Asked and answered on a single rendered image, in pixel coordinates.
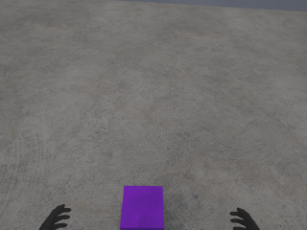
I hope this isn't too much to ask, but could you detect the robot left hand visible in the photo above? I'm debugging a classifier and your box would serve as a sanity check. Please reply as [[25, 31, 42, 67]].
[[38, 204, 71, 230]]

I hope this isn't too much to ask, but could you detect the carton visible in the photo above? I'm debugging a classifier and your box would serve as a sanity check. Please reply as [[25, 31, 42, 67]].
[[120, 185, 164, 230]]

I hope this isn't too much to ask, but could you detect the robot right hand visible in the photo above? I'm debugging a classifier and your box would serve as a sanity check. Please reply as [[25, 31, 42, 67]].
[[229, 207, 260, 230]]

